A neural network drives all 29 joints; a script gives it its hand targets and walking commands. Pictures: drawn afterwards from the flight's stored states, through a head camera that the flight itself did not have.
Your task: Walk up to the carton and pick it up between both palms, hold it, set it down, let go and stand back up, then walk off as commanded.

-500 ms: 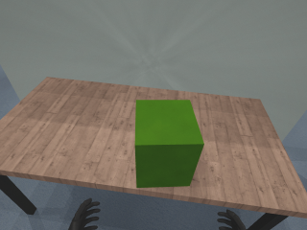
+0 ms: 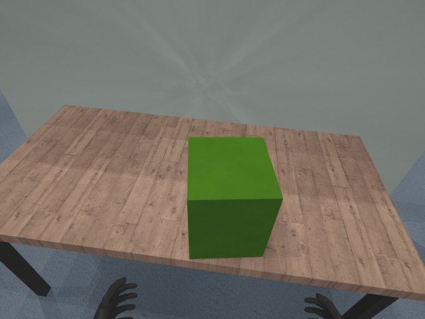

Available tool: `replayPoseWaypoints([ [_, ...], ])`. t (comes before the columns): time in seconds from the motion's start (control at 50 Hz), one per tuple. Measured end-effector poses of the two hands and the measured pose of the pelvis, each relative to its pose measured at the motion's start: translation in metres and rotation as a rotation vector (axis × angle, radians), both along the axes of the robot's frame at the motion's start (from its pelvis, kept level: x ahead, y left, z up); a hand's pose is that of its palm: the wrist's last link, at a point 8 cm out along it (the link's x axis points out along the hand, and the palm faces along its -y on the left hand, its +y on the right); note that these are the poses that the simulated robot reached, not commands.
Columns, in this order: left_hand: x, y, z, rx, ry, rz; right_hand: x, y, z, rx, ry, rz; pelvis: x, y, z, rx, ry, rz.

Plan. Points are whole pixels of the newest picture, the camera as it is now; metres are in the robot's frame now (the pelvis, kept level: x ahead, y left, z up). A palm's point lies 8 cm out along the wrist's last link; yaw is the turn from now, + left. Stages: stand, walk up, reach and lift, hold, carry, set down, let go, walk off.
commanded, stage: let go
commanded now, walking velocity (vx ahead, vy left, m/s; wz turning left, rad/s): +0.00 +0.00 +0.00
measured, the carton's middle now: (226, 198) +0.47 +0.00 -0.06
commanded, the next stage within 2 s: stand in 0.18 s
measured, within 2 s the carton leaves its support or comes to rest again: neither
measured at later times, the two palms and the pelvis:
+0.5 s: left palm out of the picture +0.12 +0.27 -0.11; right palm out of the picture +0.14 -0.23 -0.10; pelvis +0.01 +0.01 +0.00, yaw +0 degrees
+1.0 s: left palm out of the picture +0.08 +0.29 -0.13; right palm out of the picture +0.14 -0.22 -0.10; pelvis +0.00 +0.02 +0.00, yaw +0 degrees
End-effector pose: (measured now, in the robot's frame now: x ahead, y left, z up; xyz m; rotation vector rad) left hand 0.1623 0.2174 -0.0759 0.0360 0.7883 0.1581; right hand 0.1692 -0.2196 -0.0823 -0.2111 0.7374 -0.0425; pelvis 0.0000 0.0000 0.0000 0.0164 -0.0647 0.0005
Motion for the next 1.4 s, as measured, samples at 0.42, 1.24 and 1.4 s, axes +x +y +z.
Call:
replayPoseWaypoints([
  [0.42,-0.029,0.042,-0.027,0.097,0.111,-0.003,-0.026,-0.013,-0.018,-0.059,0.227,-0.056,0.005,0.006,-0.002,-0.020,0.020,-0.005],
  [1.24,-0.091,0.072,-0.056,0.105,0.324,0.032,-0.033,-0.001,-0.018,-0.072,0.240,-0.055,-0.001,0.019,-0.003,-0.028,0.017,0.000],
  [1.4,-0.094,0.072,-0.057,0.106,0.328,0.032,-0.033,-0.002,-0.017,-0.074,0.236,-0.054,-0.001,0.019,-0.003,-0.028,0.017,-0.001],
])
